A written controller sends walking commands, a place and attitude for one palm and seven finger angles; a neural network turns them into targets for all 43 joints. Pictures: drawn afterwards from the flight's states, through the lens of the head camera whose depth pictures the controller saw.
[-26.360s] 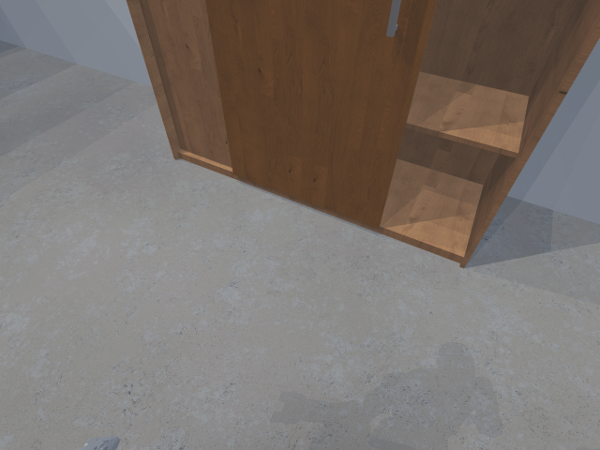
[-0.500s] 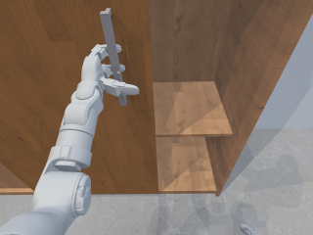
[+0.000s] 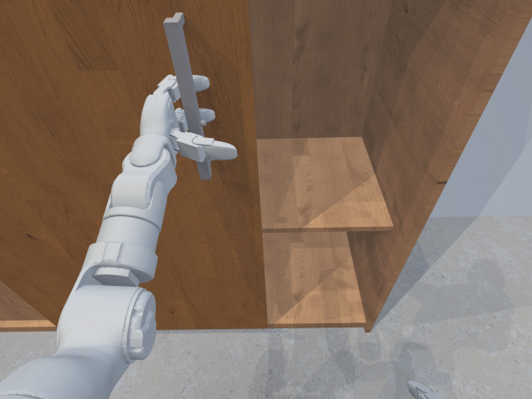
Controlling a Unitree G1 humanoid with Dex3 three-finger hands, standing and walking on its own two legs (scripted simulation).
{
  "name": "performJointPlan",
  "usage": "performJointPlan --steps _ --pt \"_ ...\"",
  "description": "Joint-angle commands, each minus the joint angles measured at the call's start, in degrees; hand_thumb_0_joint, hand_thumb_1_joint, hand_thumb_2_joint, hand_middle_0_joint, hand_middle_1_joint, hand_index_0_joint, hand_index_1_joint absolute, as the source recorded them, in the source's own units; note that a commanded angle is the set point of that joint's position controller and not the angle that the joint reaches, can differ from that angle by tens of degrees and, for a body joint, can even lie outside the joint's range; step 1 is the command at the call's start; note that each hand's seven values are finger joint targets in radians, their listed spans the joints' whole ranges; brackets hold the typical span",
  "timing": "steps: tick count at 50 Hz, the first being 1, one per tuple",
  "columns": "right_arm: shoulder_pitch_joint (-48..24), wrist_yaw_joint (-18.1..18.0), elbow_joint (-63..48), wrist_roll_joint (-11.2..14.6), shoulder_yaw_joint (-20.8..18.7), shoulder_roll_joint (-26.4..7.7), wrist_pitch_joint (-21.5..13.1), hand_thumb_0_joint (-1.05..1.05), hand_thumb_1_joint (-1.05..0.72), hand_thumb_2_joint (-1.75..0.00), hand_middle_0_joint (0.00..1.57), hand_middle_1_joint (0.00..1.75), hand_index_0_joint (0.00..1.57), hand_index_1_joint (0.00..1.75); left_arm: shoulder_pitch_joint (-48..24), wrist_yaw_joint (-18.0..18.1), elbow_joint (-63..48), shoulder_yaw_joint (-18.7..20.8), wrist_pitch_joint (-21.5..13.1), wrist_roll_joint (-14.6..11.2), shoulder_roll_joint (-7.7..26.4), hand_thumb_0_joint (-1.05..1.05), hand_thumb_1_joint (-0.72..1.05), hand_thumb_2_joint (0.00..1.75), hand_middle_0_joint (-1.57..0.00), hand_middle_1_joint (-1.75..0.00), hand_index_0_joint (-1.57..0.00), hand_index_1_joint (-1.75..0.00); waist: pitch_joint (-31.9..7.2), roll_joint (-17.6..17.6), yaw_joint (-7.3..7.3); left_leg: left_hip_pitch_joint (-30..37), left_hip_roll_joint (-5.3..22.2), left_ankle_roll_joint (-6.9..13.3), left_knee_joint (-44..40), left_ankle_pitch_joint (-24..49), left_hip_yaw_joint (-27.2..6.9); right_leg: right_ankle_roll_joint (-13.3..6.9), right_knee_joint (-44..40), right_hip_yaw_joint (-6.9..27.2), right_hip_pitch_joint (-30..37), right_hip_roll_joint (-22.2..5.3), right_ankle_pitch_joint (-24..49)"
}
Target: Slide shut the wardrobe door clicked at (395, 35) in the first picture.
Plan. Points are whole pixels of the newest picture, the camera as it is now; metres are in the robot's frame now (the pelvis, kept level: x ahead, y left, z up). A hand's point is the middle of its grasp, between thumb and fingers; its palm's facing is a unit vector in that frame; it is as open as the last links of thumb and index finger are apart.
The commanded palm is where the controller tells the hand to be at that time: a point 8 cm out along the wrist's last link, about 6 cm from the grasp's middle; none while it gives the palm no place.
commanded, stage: slide the fingers in behind the handle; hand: left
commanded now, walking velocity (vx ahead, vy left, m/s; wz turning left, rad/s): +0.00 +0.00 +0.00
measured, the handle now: (194, 107) +0.50 +0.12 +0.22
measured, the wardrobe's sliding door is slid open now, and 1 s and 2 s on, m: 0.37 0.37 0.37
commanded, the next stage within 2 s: grip the handle and tug to test in 0.08 s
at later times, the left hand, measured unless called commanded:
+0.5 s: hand (202, 123) +0.44 +0.10 +0.22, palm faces +0.02 -1.00 +0.01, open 11.5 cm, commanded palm +0.42 +0.15 +0.22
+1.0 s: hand (206, 122) +0.45 +0.10 +0.22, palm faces +0.03 -1.00 +0.00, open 5.1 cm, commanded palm +0.43 +0.15 +0.22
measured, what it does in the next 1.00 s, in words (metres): stands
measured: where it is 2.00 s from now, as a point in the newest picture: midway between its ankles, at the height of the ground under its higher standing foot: outside the picture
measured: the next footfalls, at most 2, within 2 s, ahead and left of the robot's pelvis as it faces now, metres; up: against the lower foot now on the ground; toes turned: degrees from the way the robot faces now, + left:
none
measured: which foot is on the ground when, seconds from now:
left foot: down 0.00-1.00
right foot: down 0.00-1.00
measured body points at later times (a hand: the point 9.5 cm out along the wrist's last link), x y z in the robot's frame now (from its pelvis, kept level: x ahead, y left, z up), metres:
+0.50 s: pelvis +0.00 +0.01 +0.00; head -0.01 -0.01 +0.45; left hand +0.44 +0.16 +0.22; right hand +0.12 -0.24 -0.12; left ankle +0.02 +0.12 -0.74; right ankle -0.05 -0.10 -0.74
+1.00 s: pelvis +0.00 +0.01 +0.00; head +0.00 -0.01 +0.45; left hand +0.44 +0.15 +0.22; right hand +0.10 -0.25 -0.12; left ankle +0.02 +0.12 -0.74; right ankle -0.05 -0.10 -0.74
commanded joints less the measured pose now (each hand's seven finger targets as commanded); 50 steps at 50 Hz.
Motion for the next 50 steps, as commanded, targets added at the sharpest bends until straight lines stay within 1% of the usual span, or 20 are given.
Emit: performJointPlan --steps 1,2,4,6,9,12,16,18,21,23,25,27,29,31,32,34,39,41,43,50 --pt "-3.53 -0.68 -6.91 0.27 -2.29 -6.73 -3.01 0.00 -0.90 -0.90 0.20 0.30 0.20 0.30 -30.58 0.01 -13.22 2.42 -3.87 -0.57 10.11 0.00 -0.50 0.30 -0.30 -1.20 -0.30 -1.20 -16.35 -6.73 -0.30 13.26 -1.57 3.15 0.37 15.14 -0.89 0.94 -2.56 0.46 -2.39 0.58 25.07" --pt "-3.56 -0.76 -6.75 0.20 -2.32 -7.07 -2.74 0.00 -0.90 -0.90 0.20 0.30 0.20 0.30 -28.55 -0.01 -11.92 3.46 -3.79 -0.60 11.49 0.00 -0.50 0.30 -0.30 -1.20 -0.30 -1.20 -15.90 -8.08 0.29 12.11 -1.59 3.17 0.12 14.67 -0.68 1.04 -2.86 0.56 -1.47 0.50 24.95" --pt "-4.01 -0.74 -7.41 0.18 -2.22 -6.73 -2.97 0.00 -0.90 -0.90 0.20 0.30 0.20 0.30 -30.23 -0.17 -15.73 3.80 -4.51 -0.48 12.18 0.00 -0.50 0.30 -0.30 -1.20 -0.30 -1.20 -17.93 -4.82 0.48 13.21 -1.71 3.16 0.11 15.85 -0.58 0.81 -2.25 0.78 -0.37 0.30 26.36" --pt "-4.11 -0.51 -7.84 0.26 -2.33 -6.35 -3.11 0.00 -0.90 -0.90 0.20 0.30 0.20 0.30 -29.17 -0.37 -17.69 2.39 -4.73 -0.19 10.57 0.00 -0.50 0.30 -0.30 -1.20 -0.30 -1.20 -19.22 -2.97 0.47 14.66 -1.69 3.05 0.55 17.77 -0.44 0.65 -1.84 0.60 -0.29 0.40 27.82" --pt "-4.13 -0.34 -7.55 0.53 -2.41 -6.43 -3.14 0.00 -0.90 -0.90 0.20 0.30 0.20 0.30 -28.32 -0.52 -16.80 0.16 -3.90 -0.61 7.74 0.00 -0.50 0.30 -0.30 -1.20 -0.30 -1.20 -16.97 -4.38 -0.13 14.66 -1.45 3.01 0.50 16.93 -0.90 0.68 -2.31 0.17 -2.03 0.75 26.25" --pt "-4.29 -0.67 -7.11 0.46 -2.41 -6.90 -2.85 0.00 -0.90 -0.90 0.20 0.30 0.20 0.30 -27.26 -0.33 -14.55 1.84 -2.51 -0.86 9.52 0.00 -0.36 0.36 -0.32 -1.22 -0.32 -1.22 -15.70 -6.40 0.21 13.41 -1.46 3.08 0.21 15.28 -0.68 0.93 -2.97 0.30 -2.32 0.68 24.63" --pt "-3.96 -0.96 -6.78 0.18 -2.12 -6.72 -2.75 0.00 -0.90 -0.90 0.20 0.30 0.20 0.30 -31.42 0.39 -14.59 2.42 -2.54 -0.40 10.74 0.00 -0.17 0.44 -0.33 -1.25 -0.33 -1.25 -15.64 -4.98 -0.50 13.16 -1.52 3.07 0.14 14.06 -1.03 0.87 -2.80 0.58 -3.15 0.48 22.87" --pt "-4.24 -0.89 -7.02 0.16 -2.12 -6.57 -2.82 0.00 -0.90 -0.90 0.20 0.30 0.20 0.30 -31.75 0.53 -15.88 2.12 -3.51 -0.36 10.59 0.00 -0.08 0.48 -0.35 -1.26 -0.35 -1.26 -16.94 -2.82 -0.24 13.96 -1.46 3.00 0.27 14.81 -0.94 0.69 -2.61 0.70 -2.53 0.38 23.20" --pt "-3.90 -0.76 -6.83 0.34 -2.23 -6.36 -3.17 0.00 -0.90 -0.90 0.20 0.30 0.20 0.30 -31.83 0.27 -14.72 -0.41 -3.81 -0.50 7.32 0.00 0.06 0.54 -0.36 -1.28 -0.36 -1.28 -17.06 -4.58 -1.00 15.30 -1.25 2.87 0.54 15.65 -1.40 0.71 -2.39 0.24 -3.84 0.78 23.41" --pt "-3.72 -0.74 -6.56 0.31 -2.17 -6.68 -3.06 0.00 -0.90 -0.90 0.20 0.30 0.20 0.30 -31.59 0.46 -13.17 0.86 -3.72 -0.58 8.68 0.00 0.15 0.58 -0.37 -1.29 -0.37 -1.29 -15.86 -4.72 -0.69 14.06 -1.22 2.87 0.12 14.51 -1.48 0.68 -2.70 0.28 -3.76 0.65 22.39" --pt "-3.75 -0.63 -6.57 0.29 -2.11 -6.46 -3.16 0.00 -0.90 -0.90 0.20 0.30 0.20 0.30 -32.15 0.57 -12.58 -0.26 -3.37 -0.44 7.19 0.00 0.25 0.62 -0.38 -1.31 -0.38 -1.31 -16.03 -4.43 -0.93 14.34 -1.28 2.78 0.29 14.24 -1.58 0.71 -2.56 0.15 -4.58 0.72 21.85" --pt "-3.09 -0.82 -5.89 0.06 -2.18 -7.08 -2.62 0.00 -0.90 -0.90 0.20 0.30 0.20 0.30 -30.29 1.11 -9.01 3.17 -3.00 -0.18 11.07 0.00 0.34 0.66 -0.39 -1.32 -0.39 -1.32 -14.95 -6.64 -0.17 12.33 -1.13 2.84 -0.01 13.11 -1.31 0.80 -3.01 0.31 -3.99 0.65 20.73" --pt "-3.26 -0.68 -6.57 0.03 -2.07 -6.57 -2.79 0.00 -0.90 -0.90 0.20 0.30 0.20 0.30 -33.78 1.21 -12.04 1.12 -3.94 0.14 9.14 0.00 0.43 0.70 -0.40 -1.33 -0.40 -1.33 -16.12 -3.76 -0.75 13.24 -1.31 2.85 0.03 13.89 -1.33 0.63 -2.50 0.47 -3.78 0.46 21.61" --pt "-3.26 -0.51 -6.82 0.13 -2.25 -6.32 -3.20 0.00 -0.90 -0.90 0.20 0.30 0.20 0.30 -32.86 1.01 -12.56 -0.18 -4.28 -0.03 7.06 0.00 0.53 0.74 -0.41 -1.35 -0.41 -1.35 -17.54 -4.24 -0.82 14.73 -1.18 2.81 0.49 15.38 -1.47 0.67 -2.26 0.36 -4.05 0.66 22.80" --pt "-2.89 -0.54 -6.36 0.11 -2.35 -6.73 -2.96 0.00 -0.90 -0.90 0.20 0.30 0.20 0.30 -31.39 1.16 -11.00 1.30 -4.33 0.16 9.03 0.00 0.57 0.76 -0.42 -1.35 -0.42 -1.35 -17.18 -5.50 -0.49 14.10 -0.96 2.77 0.38 15.19 -1.34 0.64 -2.51 0.29 -3.47 0.69 22.42" --pt "-3.06 -0.41 -6.69 0.17 -2.28 -6.42 -3.28 0.00 -0.90 -0.90 0.20 0.30 0.20 0.30 -33.19 1.02 -12.72 -0.27 -4.71 -0.16 7.03 0.00 0.67 0.80 -0.43 -1.37 -0.43 -1.37 -17.15 -4.26 -0.86 14.47 -1.16 2.78 0.28 15.20 -1.44 0.64 -2.37 0.35 -3.79 0.72 22.80" --pt "-2.77 -0.46 -6.47 0.13 -2.37 -6.61 -3.31 0.00 -0.90 -0.90 0.20 0.30 0.20 0.30 -32.43 1.04 -12.61 1.13 -4.37 0.03 8.82 0.00 0.90 0.90 -0.45 -1.40 -0.45 -1.40 -17.07 -4.63 -0.51 13.66 -1.18 2.84 0.23 15.23 -1.12 0.70 -2.44 0.42 -3.08 0.74 23.39" --pt "-2.62 -0.57 -6.31 0.13 -2.35 -6.51 -3.30 0.00 -0.90 -0.90 0.20 0.30 0.20 0.30 -33.18 1.06 -11.90 0.11 -4.08 0.05 7.54 0.00 0.90 0.90 -0.45 -1.40 -0.45 -1.40 -15.98 -5.49 -1.11 13.64 -1.16 2.92 0.29 15.05 -1.16 0.86 -2.58 0.25 -4.07 0.80 23.17" --pt "-2.26 -0.65 -5.91 0.06 -2.26 -6.88 -3.11 0.00 -0.90 -0.90 0.20 0.30 0.20 0.30 -33.56 1.23 -10.20 1.55 -3.85 0.01 9.41 0.00 0.90 0.90 -0.45 -1.40 -0.45 -1.40 -15.17 -5.52 -1.03 12.57 -1.21 2.94 0.01 13.28 -1.29 0.84 -2.97 0.37 -4.23 0.70 21.28" --pt "-2.60 -0.23 -6.84 0.09 -2.53 -6.45 -3.71 0.00 -0.90 -0.90 0.20 0.30 0.20 0.30 -31.38 0.82 -13.84 1.28 -5.18 -0.33 8.35 0.00 0.90 0.90 -0.45 -1.40 -0.45 -1.40 -19.25 -4.40 -0.08 14.74 -1.30 2.76 0.42 17.11 -1.14 0.56 -1.96 0.27 -1.86 0.88 25.25"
